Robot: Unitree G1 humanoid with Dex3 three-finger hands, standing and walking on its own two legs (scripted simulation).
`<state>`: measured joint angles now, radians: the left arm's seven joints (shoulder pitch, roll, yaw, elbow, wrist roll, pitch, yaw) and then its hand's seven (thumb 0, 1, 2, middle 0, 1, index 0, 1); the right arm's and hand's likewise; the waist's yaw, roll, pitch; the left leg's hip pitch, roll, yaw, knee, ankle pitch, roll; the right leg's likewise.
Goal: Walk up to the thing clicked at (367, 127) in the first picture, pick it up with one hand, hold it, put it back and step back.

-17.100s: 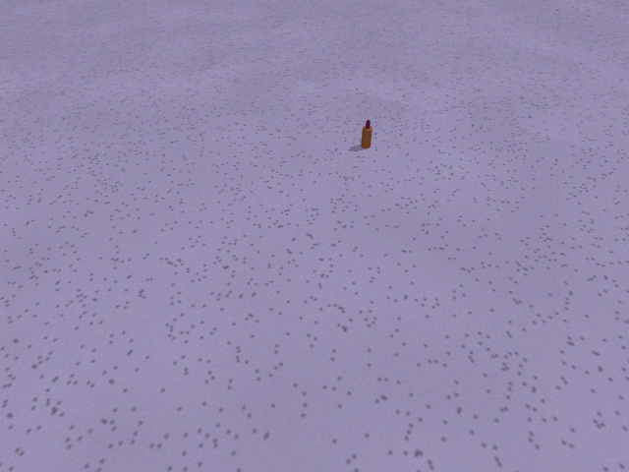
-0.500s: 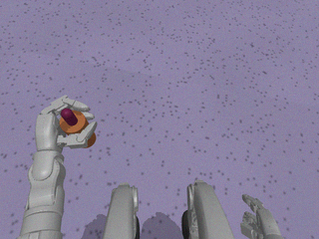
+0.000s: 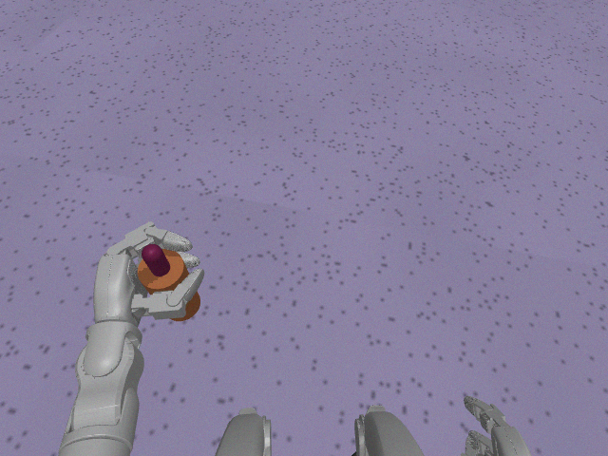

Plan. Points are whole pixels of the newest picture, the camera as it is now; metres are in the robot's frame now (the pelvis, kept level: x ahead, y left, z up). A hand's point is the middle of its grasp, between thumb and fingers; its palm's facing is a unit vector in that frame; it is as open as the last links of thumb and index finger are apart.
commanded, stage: lift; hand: left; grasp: from the side
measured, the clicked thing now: (168, 280) +0.35 +0.19 +0.02
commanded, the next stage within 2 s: hold in 0.64 s
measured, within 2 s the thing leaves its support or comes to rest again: neither
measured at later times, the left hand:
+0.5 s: hand (169, 251) +0.36 +0.17 +0.09, palm faces +0.07 -1.00 -0.02, open 6.7 cm
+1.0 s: hand (174, 241) +0.35 +0.16 +0.11, palm faces +0.07 -1.00 +0.00, open 6.7 cm
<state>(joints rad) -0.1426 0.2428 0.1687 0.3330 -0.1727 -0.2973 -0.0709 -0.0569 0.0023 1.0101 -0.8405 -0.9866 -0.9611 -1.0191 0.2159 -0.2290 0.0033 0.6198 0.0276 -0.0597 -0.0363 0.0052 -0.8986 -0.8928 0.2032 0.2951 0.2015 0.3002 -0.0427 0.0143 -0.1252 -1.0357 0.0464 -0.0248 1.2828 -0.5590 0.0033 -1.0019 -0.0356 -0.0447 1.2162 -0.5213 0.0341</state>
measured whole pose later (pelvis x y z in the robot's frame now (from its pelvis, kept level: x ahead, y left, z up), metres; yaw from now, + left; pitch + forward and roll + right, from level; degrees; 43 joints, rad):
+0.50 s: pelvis +0.02 +0.00 +0.05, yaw +0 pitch +11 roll -2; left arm -0.14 0.21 0.14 0.39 -0.16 -0.33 -0.07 -0.06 0.00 1.01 -0.84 -0.99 -0.96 -1.02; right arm 0.24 -0.21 0.00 0.64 0.01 -0.05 -0.03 0.01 -0.90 -0.89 0.20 0.30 0.20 0.30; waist -0.03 0.01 -0.07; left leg -0.74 0.05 0.00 1.03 -0.48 0.00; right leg -0.71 -0.03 -0.03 0.96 -0.44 0.04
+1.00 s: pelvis +0.03 -0.01 +0.07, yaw +0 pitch +8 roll -1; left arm -0.13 0.19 0.14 0.43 -0.17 -0.35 -0.09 -0.06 0.00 1.01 -0.84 -0.99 -0.96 -1.03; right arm 0.24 -0.22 0.00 0.66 0.00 -0.03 -0.02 0.01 -0.91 -0.90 0.20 0.30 0.20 0.30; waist -0.03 0.01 -0.05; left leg -0.60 0.05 0.00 0.91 -0.45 -0.01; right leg -0.58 -0.03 -0.04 0.87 -0.42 0.03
